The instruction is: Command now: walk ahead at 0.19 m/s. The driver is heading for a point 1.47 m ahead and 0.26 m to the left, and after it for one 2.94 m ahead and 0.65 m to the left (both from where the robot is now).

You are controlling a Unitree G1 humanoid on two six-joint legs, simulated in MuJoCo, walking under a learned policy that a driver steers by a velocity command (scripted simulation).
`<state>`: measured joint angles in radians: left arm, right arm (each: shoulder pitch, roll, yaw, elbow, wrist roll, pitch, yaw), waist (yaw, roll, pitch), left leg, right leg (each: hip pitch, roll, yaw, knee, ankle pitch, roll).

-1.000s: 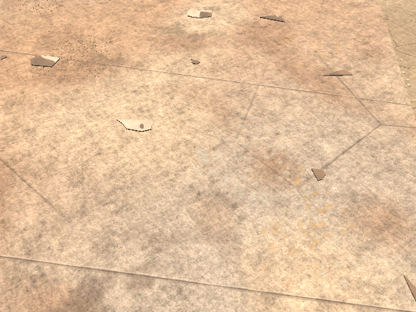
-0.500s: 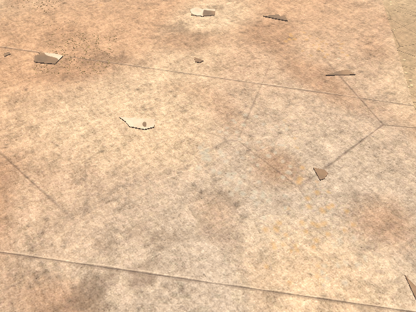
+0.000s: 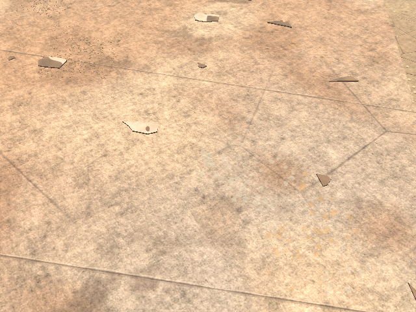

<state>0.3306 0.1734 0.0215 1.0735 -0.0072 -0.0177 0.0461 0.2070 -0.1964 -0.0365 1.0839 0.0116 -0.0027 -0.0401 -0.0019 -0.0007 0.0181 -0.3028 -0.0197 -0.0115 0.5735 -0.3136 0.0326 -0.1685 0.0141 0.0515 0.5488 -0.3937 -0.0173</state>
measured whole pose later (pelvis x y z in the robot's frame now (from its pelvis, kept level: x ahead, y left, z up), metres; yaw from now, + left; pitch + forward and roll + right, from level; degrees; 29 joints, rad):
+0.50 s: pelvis +0.16 +0.02 +0.01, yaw +0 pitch +2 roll +0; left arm 0.08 0.25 0.05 0.88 -0.02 -0.09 -0.01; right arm 0.47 -0.18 -0.01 1.08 0.00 -0.08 -0.01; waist -0.07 -0.03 0.00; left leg 0.07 -0.05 0.02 0.19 -0.28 0.05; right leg -0.68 -0.09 -0.01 0.77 -0.04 -0.02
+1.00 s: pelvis +0.45 -0.04 +0.01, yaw +0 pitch +1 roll -2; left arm 0.35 0.24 0.04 1.00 0.00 -0.10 -0.01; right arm 0.12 -0.27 -0.05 0.88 0.01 -0.08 -0.01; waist 0.06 0.04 -0.01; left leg -0.72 0.15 -0.05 0.80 0.02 0.01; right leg -0.07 0.08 -0.06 0.21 -0.17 -0.07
